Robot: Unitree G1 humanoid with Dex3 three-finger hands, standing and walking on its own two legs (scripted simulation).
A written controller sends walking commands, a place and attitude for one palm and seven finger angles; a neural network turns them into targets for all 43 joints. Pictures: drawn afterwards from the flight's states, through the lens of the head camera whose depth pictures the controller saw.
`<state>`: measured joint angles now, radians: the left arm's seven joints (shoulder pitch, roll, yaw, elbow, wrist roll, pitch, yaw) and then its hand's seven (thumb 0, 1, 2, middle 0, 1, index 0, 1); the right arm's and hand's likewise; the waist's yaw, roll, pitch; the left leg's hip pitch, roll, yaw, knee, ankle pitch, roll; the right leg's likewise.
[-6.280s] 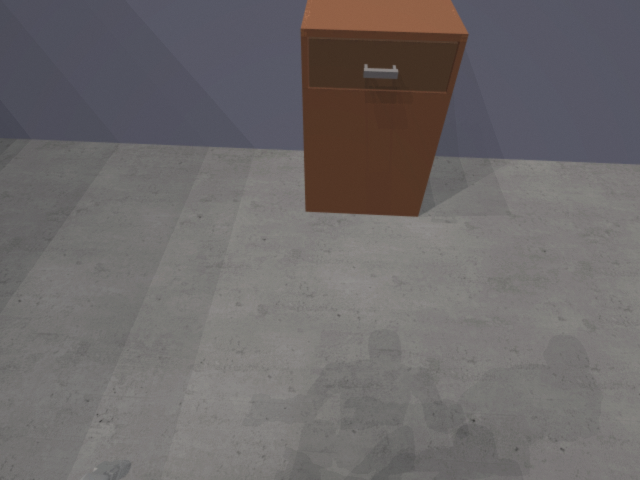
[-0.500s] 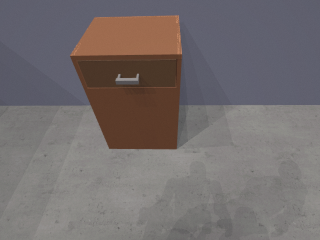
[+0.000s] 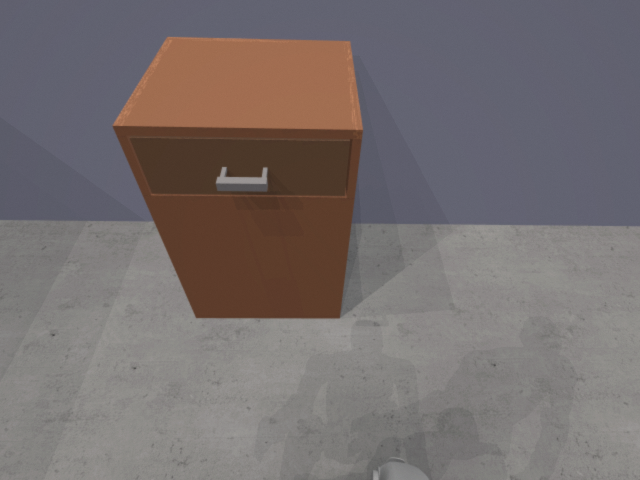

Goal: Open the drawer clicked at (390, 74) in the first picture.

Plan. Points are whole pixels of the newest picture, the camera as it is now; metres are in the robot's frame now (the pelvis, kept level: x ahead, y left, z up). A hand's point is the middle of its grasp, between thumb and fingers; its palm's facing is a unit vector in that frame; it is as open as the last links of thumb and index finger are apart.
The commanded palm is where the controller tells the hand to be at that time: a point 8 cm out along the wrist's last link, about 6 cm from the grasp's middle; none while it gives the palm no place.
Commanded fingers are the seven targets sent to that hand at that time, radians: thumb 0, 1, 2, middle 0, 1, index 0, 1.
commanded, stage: take the last steps up to it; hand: left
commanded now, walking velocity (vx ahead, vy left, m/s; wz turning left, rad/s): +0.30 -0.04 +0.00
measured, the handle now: (243, 177) +0.73 +0.20 -0.09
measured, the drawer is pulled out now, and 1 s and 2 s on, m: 0.00 0.00 0.00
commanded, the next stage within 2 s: come to a stop and stand still in 0.40 s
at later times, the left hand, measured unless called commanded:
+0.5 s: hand out of the picture +0.15 +0.14 -0.18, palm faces +0.11 -0.98 -0.15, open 7.3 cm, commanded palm none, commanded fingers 0.00 0.90 0.90 -0.20 -0.30 -0.20 -0.30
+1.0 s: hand (246, 419) +0.24 +0.13 -0.17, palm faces +0.04 -0.96 -0.28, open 7.3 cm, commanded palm none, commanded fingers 0.00 0.90 0.90 -0.20 -0.30 -0.20 -0.30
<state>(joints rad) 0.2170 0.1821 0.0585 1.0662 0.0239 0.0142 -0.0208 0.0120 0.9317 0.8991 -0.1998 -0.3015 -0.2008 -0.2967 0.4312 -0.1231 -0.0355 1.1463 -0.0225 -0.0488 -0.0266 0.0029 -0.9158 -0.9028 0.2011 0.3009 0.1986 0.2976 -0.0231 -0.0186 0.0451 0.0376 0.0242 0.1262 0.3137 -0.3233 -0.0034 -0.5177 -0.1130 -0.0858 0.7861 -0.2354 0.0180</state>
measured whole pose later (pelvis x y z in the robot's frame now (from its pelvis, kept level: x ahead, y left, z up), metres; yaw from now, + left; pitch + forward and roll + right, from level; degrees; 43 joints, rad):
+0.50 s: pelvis +0.17 -0.03 +0.00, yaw +2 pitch -1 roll -2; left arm 0.32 0.15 0.04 1.10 0.03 -0.05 0.00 0.00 0.93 0.90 -0.20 -0.30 -0.20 -0.30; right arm 0.19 -0.17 -0.05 1.03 -0.02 -0.03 0.01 0.00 -0.91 -0.90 0.20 0.30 0.19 0.30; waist 0.02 0.01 0.00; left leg -0.40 0.09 0.10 0.65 -0.25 0.00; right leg -0.12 0.00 -0.18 0.41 -0.27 -0.03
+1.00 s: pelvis +0.20 -0.07 -0.01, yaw +0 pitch -1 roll +2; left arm 0.23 0.18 0.04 1.03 0.03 0.02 0.03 0.00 0.91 0.90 -0.20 -0.30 -0.20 -0.30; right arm 0.16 -0.19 -0.06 1.05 -0.01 0.04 -0.03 0.00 -0.92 -0.90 0.20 0.30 0.20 0.30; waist 0.01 0.03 0.06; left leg -0.31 0.08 0.12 0.58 -0.28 -0.02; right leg -0.27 -0.04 -0.06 0.60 -0.31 -0.01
